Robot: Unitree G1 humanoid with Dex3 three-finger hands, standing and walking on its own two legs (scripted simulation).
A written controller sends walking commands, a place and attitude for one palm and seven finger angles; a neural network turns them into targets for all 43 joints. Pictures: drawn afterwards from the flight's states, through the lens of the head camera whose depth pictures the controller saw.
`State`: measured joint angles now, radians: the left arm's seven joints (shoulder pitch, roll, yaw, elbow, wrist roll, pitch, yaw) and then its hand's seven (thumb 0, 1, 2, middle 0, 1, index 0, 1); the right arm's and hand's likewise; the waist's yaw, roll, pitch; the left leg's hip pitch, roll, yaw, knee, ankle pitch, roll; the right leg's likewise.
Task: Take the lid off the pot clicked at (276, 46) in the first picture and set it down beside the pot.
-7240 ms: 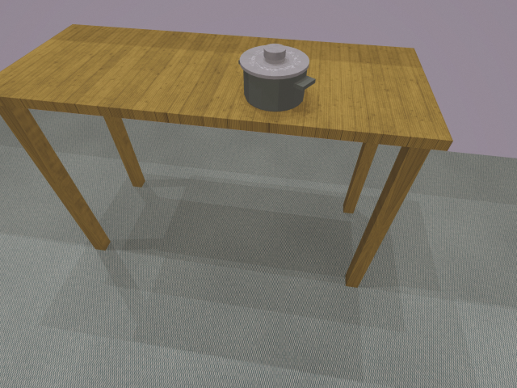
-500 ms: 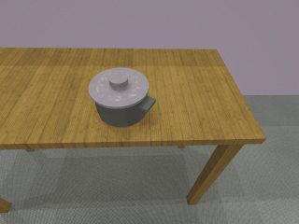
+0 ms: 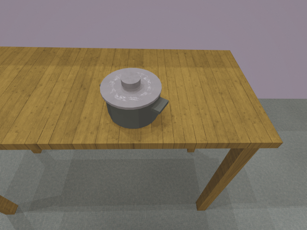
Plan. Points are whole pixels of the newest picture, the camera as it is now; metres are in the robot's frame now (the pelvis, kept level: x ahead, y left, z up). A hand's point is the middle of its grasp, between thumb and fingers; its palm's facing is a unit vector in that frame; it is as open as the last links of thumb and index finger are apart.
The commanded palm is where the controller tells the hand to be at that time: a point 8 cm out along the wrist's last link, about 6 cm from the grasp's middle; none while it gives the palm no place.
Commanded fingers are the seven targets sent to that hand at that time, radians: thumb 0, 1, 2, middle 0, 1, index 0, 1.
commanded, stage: look again from close up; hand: left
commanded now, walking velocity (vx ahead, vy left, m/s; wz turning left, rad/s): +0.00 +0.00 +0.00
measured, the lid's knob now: (130, 80) +0.46 +0.10 +0.15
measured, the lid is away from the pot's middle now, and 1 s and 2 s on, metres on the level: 0.00 0.00 0.00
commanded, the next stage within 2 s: lift the closed hand beside the body in 0.60 s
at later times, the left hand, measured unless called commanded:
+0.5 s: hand out of the picture +0.01 +0.16 -0.18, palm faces +0.02 -0.98 -0.18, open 7.3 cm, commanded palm none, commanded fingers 0.00 0.90 0.90 -0.20 -0.30 -0.20 -0.30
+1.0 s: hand (88, 225) +0.14 +0.17 -0.03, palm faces +0.15 -0.96 -0.25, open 5.6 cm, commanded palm +0.09 +0.23 +0.01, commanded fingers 0.00 0.90 0.90 -0.90 -1.07 -0.90 -1.07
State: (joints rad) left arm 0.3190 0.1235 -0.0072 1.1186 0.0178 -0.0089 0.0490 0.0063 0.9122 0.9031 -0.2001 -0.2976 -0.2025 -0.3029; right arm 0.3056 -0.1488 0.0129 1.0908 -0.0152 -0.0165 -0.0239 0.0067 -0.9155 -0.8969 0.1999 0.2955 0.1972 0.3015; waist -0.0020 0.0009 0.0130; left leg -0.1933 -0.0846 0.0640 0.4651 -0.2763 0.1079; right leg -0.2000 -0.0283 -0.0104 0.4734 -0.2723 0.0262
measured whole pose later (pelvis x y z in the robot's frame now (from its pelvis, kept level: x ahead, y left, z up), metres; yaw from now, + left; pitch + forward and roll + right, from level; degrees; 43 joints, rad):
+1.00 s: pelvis +0.00 -0.02 +0.00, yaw +0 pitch -1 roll +0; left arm 0.54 0.17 0.04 0.11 -0.01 -0.01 0.06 0.01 0.92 0.90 -0.50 -0.63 -0.51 -0.64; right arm 0.18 -0.20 -0.03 0.70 0.02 -0.17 0.03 0.01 -0.91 -0.90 0.20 0.30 0.20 0.30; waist 0.00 0.03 -0.07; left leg -0.18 -0.07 0.06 0.47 -0.27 0.08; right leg -0.19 -0.01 -0.02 0.48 -0.28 0.01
